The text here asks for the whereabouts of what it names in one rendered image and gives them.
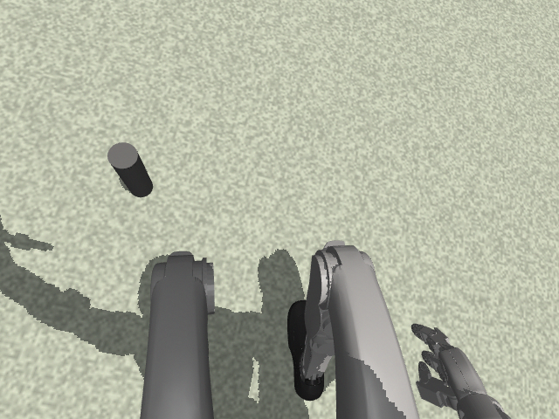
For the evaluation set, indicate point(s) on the right robot arm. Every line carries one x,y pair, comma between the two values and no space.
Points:
479,406

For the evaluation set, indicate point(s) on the right robot hand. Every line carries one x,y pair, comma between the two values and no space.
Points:
453,367

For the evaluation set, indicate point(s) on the can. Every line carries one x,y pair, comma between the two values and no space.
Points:
127,163

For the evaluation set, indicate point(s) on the right robot foot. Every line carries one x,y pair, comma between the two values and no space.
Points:
296,333

